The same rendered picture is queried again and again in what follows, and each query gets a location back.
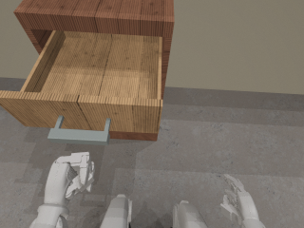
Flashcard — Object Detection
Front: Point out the robot right hand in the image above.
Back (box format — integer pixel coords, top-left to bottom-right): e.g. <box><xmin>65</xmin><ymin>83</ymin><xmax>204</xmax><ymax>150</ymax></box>
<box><xmin>220</xmin><ymin>174</ymin><xmax>259</xmax><ymax>226</ymax></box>

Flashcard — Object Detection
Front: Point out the left robot forearm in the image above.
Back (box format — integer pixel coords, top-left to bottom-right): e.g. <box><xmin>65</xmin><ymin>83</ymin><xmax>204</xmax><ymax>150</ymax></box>
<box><xmin>29</xmin><ymin>203</ymin><xmax>69</xmax><ymax>228</ymax></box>

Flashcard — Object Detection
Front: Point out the robot left thigh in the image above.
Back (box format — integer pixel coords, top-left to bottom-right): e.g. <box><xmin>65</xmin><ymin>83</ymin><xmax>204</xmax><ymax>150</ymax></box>
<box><xmin>100</xmin><ymin>197</ymin><xmax>133</xmax><ymax>228</ymax></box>

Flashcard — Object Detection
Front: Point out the handle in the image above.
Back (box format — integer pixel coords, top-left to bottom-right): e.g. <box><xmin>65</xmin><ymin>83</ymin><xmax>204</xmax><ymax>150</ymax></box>
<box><xmin>47</xmin><ymin>115</ymin><xmax>111</xmax><ymax>145</ymax></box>

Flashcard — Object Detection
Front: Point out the robot left hand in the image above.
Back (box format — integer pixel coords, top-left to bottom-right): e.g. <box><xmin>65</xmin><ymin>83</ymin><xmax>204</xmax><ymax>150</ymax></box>
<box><xmin>44</xmin><ymin>152</ymin><xmax>96</xmax><ymax>207</ymax></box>

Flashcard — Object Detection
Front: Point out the right robot forearm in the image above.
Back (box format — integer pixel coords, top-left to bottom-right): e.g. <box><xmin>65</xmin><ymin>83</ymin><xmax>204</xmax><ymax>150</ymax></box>
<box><xmin>240</xmin><ymin>218</ymin><xmax>266</xmax><ymax>228</ymax></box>

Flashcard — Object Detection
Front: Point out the drawer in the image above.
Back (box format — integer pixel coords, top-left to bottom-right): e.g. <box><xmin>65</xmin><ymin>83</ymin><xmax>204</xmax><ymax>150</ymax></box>
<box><xmin>0</xmin><ymin>30</ymin><xmax>162</xmax><ymax>134</ymax></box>

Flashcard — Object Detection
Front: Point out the cabinet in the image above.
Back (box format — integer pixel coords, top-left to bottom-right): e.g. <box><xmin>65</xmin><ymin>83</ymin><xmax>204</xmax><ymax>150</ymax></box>
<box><xmin>13</xmin><ymin>0</ymin><xmax>175</xmax><ymax>142</ymax></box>

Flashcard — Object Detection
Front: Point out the robot thigh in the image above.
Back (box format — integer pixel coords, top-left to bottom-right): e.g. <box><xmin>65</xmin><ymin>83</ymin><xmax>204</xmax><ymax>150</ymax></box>
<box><xmin>100</xmin><ymin>197</ymin><xmax>133</xmax><ymax>228</ymax></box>
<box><xmin>173</xmin><ymin>202</ymin><xmax>208</xmax><ymax>228</ymax></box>

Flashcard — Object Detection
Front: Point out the robot right thigh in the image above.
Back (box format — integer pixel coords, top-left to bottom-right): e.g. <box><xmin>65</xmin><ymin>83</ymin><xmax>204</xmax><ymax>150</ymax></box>
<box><xmin>173</xmin><ymin>202</ymin><xmax>208</xmax><ymax>228</ymax></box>

